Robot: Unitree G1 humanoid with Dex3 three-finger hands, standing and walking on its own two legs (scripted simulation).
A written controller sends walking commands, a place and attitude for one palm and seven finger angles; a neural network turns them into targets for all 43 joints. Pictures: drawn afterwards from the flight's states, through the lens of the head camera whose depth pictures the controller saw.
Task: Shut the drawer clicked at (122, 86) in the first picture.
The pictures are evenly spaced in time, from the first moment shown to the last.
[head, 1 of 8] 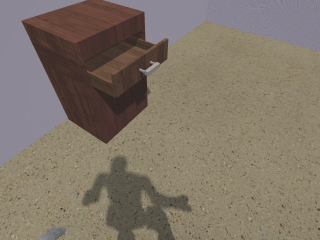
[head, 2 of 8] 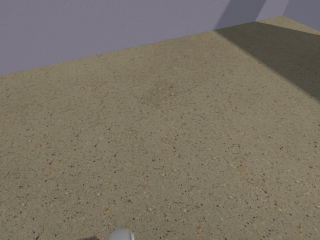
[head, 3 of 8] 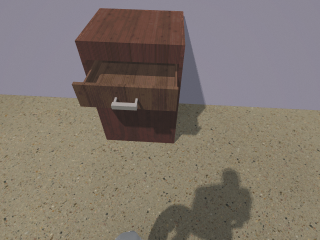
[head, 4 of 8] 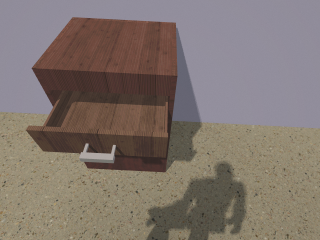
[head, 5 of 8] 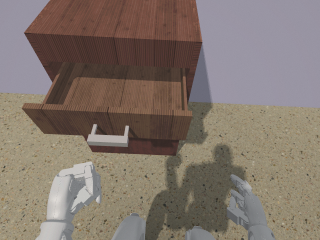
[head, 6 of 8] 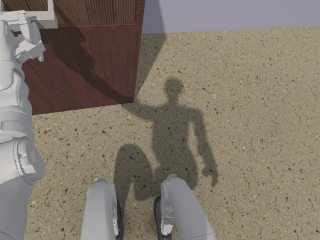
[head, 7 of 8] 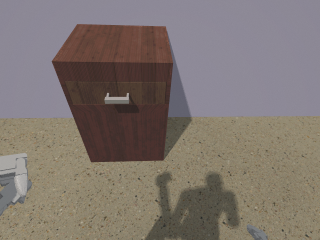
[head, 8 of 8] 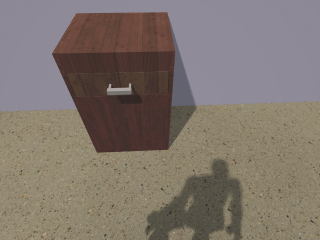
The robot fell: no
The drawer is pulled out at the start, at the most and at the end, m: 0.20 0.20 0.00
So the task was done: yes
